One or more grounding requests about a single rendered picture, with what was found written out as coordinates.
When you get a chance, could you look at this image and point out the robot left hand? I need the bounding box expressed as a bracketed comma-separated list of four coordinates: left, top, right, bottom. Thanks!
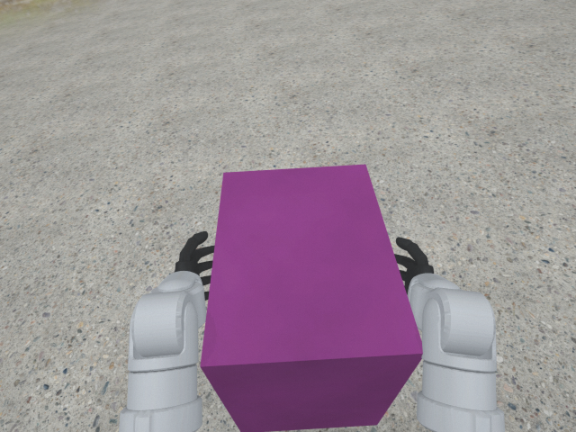
[175, 231, 214, 300]

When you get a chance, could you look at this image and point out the robot right hand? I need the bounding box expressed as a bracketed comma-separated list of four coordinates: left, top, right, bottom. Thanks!
[394, 238, 434, 295]

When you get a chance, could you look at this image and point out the right robot forearm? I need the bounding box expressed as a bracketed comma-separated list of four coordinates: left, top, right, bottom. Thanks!
[408, 273, 505, 432]

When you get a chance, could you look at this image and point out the carton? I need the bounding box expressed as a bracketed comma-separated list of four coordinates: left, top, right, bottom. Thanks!
[200, 165, 423, 432]

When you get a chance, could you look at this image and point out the left robot forearm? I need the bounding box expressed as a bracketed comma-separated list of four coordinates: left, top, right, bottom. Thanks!
[119, 271, 206, 432]

